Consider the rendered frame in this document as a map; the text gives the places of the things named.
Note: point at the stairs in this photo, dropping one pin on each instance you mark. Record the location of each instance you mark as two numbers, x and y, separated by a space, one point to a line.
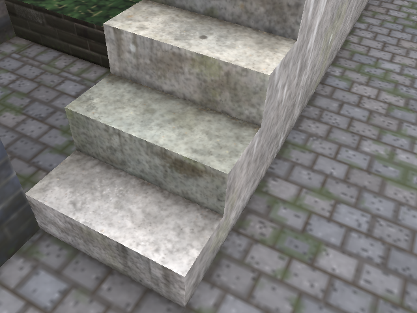
171 146

